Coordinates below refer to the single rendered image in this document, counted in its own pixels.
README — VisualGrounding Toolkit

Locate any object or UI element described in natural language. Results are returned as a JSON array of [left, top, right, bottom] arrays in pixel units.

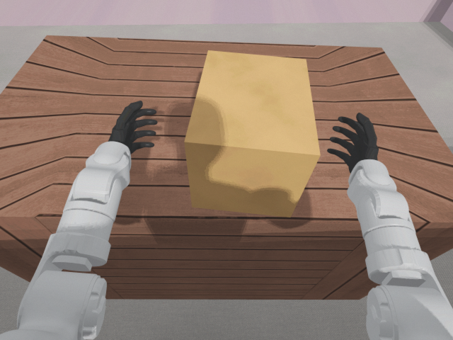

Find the left robot hand
[[108, 101, 157, 154]]

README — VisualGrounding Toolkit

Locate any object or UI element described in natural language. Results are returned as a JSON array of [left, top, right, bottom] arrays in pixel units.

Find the left robot upper arm
[[0, 270, 107, 340]]

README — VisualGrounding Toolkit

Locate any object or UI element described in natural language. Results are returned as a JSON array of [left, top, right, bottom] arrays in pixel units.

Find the pedestal
[[0, 35, 453, 300]]

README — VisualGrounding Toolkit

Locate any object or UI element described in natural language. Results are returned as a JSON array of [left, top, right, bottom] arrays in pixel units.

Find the robot right forearm
[[347, 159, 453, 314]]

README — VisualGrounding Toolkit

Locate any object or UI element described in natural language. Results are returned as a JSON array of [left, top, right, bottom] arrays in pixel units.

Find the right robot hand
[[327, 113, 379, 173]]

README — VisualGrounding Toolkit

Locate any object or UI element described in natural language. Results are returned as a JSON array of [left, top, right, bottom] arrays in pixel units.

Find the right robot upper arm
[[367, 285, 453, 340]]

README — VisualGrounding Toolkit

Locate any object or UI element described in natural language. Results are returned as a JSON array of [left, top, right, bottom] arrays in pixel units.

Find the carton
[[184, 50, 321, 217]]

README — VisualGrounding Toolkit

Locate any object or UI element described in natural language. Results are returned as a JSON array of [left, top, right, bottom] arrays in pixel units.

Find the robot left forearm
[[17, 141, 131, 329]]

